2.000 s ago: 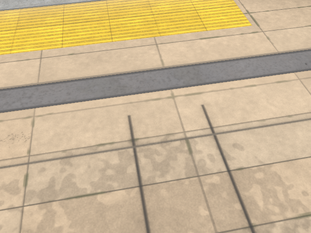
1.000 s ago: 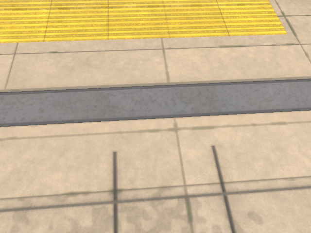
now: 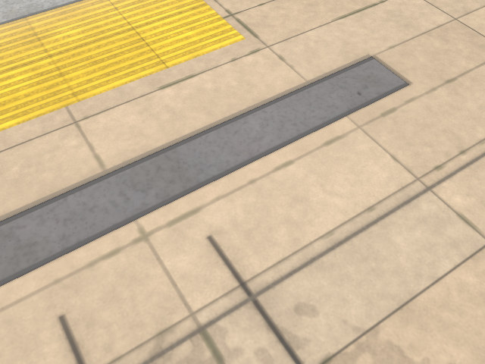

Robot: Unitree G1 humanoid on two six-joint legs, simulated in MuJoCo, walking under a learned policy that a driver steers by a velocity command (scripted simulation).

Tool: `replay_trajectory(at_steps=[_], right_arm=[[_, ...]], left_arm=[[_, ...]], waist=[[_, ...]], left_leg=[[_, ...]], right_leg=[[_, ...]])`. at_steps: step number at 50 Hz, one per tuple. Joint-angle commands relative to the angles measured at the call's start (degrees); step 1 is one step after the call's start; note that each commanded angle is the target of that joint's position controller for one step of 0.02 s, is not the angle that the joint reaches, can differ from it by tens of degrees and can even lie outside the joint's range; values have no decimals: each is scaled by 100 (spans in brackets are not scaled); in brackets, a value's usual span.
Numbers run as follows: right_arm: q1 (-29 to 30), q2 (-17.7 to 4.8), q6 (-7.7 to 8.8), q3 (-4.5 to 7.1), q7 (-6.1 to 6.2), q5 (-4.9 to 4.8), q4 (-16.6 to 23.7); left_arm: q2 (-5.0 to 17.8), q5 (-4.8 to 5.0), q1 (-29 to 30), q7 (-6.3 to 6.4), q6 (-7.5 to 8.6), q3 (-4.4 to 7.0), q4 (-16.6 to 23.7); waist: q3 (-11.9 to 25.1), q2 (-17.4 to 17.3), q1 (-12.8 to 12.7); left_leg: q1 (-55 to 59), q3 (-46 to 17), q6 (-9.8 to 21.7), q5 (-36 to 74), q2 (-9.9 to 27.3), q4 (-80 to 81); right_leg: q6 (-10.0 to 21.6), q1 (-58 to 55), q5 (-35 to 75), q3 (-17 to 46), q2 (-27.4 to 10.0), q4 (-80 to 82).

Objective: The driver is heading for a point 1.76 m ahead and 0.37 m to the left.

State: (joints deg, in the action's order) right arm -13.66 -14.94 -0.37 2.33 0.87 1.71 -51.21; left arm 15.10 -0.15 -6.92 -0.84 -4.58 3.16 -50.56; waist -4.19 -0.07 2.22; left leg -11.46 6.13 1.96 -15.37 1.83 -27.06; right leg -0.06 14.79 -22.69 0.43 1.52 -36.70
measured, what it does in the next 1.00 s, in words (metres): steps on the spot, turning left: right foot, then left foot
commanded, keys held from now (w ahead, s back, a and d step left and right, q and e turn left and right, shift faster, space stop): q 0.70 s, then w+e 0.30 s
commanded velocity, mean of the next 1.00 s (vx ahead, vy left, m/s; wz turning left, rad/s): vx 0.07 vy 0.00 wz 0.28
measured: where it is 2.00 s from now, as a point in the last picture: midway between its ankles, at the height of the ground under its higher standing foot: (254, 331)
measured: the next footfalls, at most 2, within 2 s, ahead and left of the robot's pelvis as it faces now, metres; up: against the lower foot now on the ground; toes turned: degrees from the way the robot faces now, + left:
right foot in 0.04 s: +0.02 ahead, -0.11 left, +0.00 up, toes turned +1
left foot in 0.46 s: -0.03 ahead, +0.10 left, +0.00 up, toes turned +16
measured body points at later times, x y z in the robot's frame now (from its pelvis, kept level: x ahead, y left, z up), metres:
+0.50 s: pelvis -0.04 +0.01 -0.02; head -0.02 +0.05 +0.43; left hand -0.01 +0.31 -0.16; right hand +0.11 -0.24 -0.13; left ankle -0.07 +0.09 -0.74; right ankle -0.02 -0.11 -0.73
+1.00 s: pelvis -0.01 +0.04 +0.01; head -0.01 +0.05 +0.46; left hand -0.04 +0.32 -0.13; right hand +0.11 -0.20 -0.12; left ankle -0.07 +0.09 -0.74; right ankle +0.07 -0.09 -0.68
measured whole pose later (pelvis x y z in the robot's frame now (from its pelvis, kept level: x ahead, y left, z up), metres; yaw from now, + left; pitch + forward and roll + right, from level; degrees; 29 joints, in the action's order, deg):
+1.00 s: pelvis -0.01 +0.04 +0.01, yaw +20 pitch +1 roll +0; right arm -18.8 -13.7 2.3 2.2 0.9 1.7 -54.1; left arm 16.3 -1.8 -13.7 -1.5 -0.9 4.0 -55.5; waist 1.1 1.2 0.2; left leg -2.5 -2.3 5.9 -10.2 -5.4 -12.2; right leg 0.3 28.8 -14.4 3.5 -0.1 -52.1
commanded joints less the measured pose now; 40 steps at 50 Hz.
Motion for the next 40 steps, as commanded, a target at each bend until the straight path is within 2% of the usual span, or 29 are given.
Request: replay_trajectory(at_steps=[1, 2, 3, 4, 5, 6, 7, 8, 10, 12, 14, 16, 19, 21, 22, 23, 24, 25, 26, 27, 28, 29, 30, 33, 35, 37, 38, 40], right_arm=[[58, -621, 54, 55, -76, -74, 75], [-242, -356, 84, -26, -113, -110, 104], [-403, -118, 54, -90, -93, -188, 105], [-246, -453, -37, -20, -38, -157, 8], [-44, -618, -87, 48, -32, -177, 27], [50, -699, -120, 110, -38, -178, 19], [1, -723, -160, 158, -59, -140, -18], [-162, -644, -191, 173, -71, -99, -81], [-291, -484, -254, 187, -86, -56, -144], [-191, -438, -302, 212, -106, -61, -77], [-14, -383, -334, 209, -147, -63, 37], [75, -317, -340, 190, -181, -84, 139], [90, -359, -337, 202, -228, -125, 253], [-31, -378, -306, 218, -245, -144, 284], [-205, -360, -268, 220, -238, -148, 240], [-276, -515, -191, 261, -216, -94, 224], [-297, -1223, -91, 392, -157, -29, 343], [-683, -1718, -82, 512, -189, -59, 306], [-607, -1453, -95, 469, -170, -70, 279], [-244, -1192, -106, 395, -123, -84, 361], [123, -1019, -139, 347, -88, -75, 469], [238, -934, -145, 322, -54, -116, 545], [240, -878, -148, 302, -64, -128, 557], [-52, -979, -96, 332, -92, -158, 495], [-149, -1009, -92, 337, -73, -158, 476], [-262, -873, -80, 280, -50, -118, 408], [-314, -803, -67, 245, -46, -79, 347], [-463, -729, -8, 186, -28, -35, 190]], left_arm=[[233, -83, -660, 170, 162, -33, -85], [634, -228, -820, 245, 276, 3, -128], [957, -119, -303, 299, 315, 23, -69], [762, -75, -46, 298, 352, -1, -31], [664, -75, 100, 294, 388, -35, -12], [724, -92, 126, 324, 386, -29, -16], [755, -68, 39, 367, 385, -25, -42], [790, -39, -49, 387, 369, 0, -54], [726, -40, -73, 383, 315, 22, -22], [635, -91, -39, 392, 293, 19, 0], [633, -118, -66, 393, 304, 36, -9], [723, -133, -87, 370, 329, 77, -14], [897, -159, -51, 311, 343, 149, 13], [991, -138, 38, 280, 325, 193, 51], [1001, -110, 107, 267, 293, 210, 59], [915, -130, -99, 239, 262, 224, -6], [524, -169, -337, 184, 214, 151, 131], [480, -141, 348, 256, 134, 98, 493], [569, -97, 362, 282, 103, 106, 431], [600, -32, 214, 273, 131, 121, 329], [657, -26, 94, 256, 183, 136, 227], [747, -118, -15, 233, 193, 162, 163], [771, -168, -141, 201, 187, 169, 95], [680, -127, -162, 163, 150, 156, 107], [674, -128, -84, 178, 124, 154, 146], [682, -164, -224, 132, 151, 150, 53], [687, -192, -196, 101, 173, 149, 32], [650, -223, -113, 47, 236, 138, 6]], waist=[[661, -674, -389], [1004, 189, -226], [705, 1020, 28], [693, 961, -116], [489, 914, -146], [383, 915, -192], [320, 985, -207], [345, 927, -188], [308, 655, -159], [179, 715, -172], [156, 800, -235], [265, 843, -264], [447, 920, -246], [534, 860, -117], [563, 709, 34], [535, 119, 75], [526, -1599, -101], [499, -1671, 240], [342, -843, 93], [154, -646, -76], [142, -537, -228], [230, -648, -245], [377, -629, -260], [523, -414, -194], [481, -498, -126], [606, -598, -85], [525, -658, -44], [290, -709, 20]], left_leg=[[-26, -1122, 500, 3002, 1008, 237], [-652, -886, 162, 1443, 665, -215], [-708, -547, 0, -675, 173, -28], [-313, -644, -4, -1179, 169, -481], [-556, -639, 8, -1162, -19, -814], [-804, -616, 1, -1236, -134, -1314], [-1009, -628, -13, -1315, -182, -1866], [-1122, -647, -51, -1417, -210, -2413], [-1285, -647, -134, -1416, -205, -3144], [-1450, -590, -207, -1287, -133, -3069], [-1443, -497, -243, -1193, -98, -2693], [-1203, -402, -203, -1160, -88, -2267], [-819, -227, -52, -1123, -119, -1778], [-420, -98, 86, -794, -176, -1155], [7, -40, 162, -241, -257, -479], [427, -561, 247, 292, -142, 354], [991, -2784, 592, 1687, 1402, 1034], [507, -3716, 1396, 3064, 2092, 1083], [495, -3247, 1467, 2772, 1834, 1015], [361, -2806, 1321, 2410, 1491, 991], [411, -2497, 1086, 2119, 1124, 991], [531, -2360, 1009, 2326, 970, 970], [625, -2265, 976, 2555, 865, 949], [901, -2335, 901, 2553, 812, 920], [966, -2470, 870, 2280, 772, 946], [1047, -2539, 951, 604, 715, 1304], [1025, -2646, 992, -339, 713, 1535], [1039, -2836, 1038, -1139, 815, 1889]], right_leg=[[193, -1520, 1918, 19, -200, 2515], [284, -2477, 2612, 1121, -1329, 2555], [852, -1744, 4392, 1377, -2093, 2037], [1118, -1365, 4117, 1108, -1986, 1844], [1090, -1282, 3894, 955, -1824, 1885], [1072, -1285, 3838, 817, -1709, 1887], [1102, -1253, 4201, 678, -1703, 1845], [1169, -1230, 4399, 551, -1716, 1795], [1246, -1038, 4063, 370, -1753, 1813], [1233, -927, 3283, 251, -1711, 1880], [1225, -905, 2948, 191, -1719, 1846], [1227, -855, 2949, 145, -1796, 1733], [1163, -744, 3057, 112, -1956, 1496], [943, -581, 2782, 7, -1993, 1204], [708, -337, 2339, -165, -1909, 876], [350, 89, 1463, -500, -1636, 109], [-90, 1399, -860, -1115, -817, -1606], [-103, 1856, -1561, -345, -109, -2310], [-52, 1914, -1179, 25, -316, -2753], [-4, 1952, -690, 103, -384, -2785], [6, 1923, -234, 171, -451, -2644], [-6, 1899, 31, 133, -425, -2681], [-28, 1819, 183, 130, -377, -2773], [-121, 1931, 400, 184, -327, -2702], [-189, 2048, 467, 227, -316, -2514], [-231, 1999, 546, 163, -367, -2229], [-233, 2031, 575, 136, -391, -2063], [-232, 2130, 617, 104, -433, -1729]])
Velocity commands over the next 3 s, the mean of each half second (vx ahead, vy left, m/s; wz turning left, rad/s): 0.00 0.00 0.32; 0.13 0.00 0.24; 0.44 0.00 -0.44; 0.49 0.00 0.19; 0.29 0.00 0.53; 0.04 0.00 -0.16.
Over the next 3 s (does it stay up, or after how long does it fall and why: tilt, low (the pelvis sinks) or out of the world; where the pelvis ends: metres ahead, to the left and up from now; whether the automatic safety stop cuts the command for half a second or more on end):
stays up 0.76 0.01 -0.01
